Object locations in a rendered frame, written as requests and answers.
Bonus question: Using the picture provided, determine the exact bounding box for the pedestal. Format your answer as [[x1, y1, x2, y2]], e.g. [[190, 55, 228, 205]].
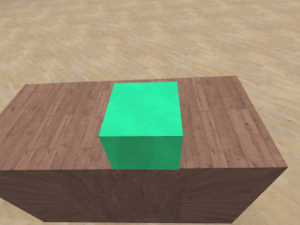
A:
[[0, 75, 288, 224]]

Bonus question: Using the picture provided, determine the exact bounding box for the carton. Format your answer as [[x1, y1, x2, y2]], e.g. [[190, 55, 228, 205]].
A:
[[98, 82, 183, 171]]

